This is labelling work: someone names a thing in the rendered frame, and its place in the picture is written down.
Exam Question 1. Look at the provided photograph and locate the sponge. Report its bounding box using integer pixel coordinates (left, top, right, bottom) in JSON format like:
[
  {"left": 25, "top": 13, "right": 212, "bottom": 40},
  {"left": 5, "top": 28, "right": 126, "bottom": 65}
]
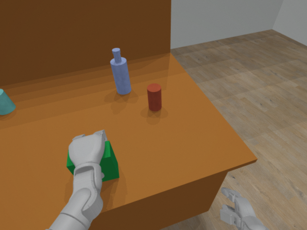
[{"left": 67, "top": 141, "right": 119, "bottom": 182}]

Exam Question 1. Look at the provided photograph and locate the right robot forearm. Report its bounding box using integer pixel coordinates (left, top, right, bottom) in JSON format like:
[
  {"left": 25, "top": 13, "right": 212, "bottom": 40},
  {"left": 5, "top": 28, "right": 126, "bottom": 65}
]
[{"left": 240, "top": 216, "right": 269, "bottom": 230}]

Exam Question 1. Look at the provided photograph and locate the robot left hand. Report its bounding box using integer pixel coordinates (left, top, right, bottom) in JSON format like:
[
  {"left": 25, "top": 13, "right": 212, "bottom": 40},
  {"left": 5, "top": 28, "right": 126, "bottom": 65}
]
[{"left": 69, "top": 130, "right": 107, "bottom": 178}]

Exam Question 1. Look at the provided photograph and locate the left robot forearm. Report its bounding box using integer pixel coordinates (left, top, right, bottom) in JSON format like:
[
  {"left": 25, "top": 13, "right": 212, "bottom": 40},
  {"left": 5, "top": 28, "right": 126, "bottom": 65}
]
[{"left": 45, "top": 162, "right": 103, "bottom": 230}]

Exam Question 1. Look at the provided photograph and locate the table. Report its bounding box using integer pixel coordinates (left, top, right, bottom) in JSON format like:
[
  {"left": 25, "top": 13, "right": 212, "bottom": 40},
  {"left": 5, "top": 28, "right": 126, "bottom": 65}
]
[{"left": 0, "top": 0, "right": 257, "bottom": 230}]

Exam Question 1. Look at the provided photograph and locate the robot right hand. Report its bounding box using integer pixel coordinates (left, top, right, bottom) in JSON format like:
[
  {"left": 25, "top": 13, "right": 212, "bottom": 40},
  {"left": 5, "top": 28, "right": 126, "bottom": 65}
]
[{"left": 220, "top": 187, "right": 256, "bottom": 230}]

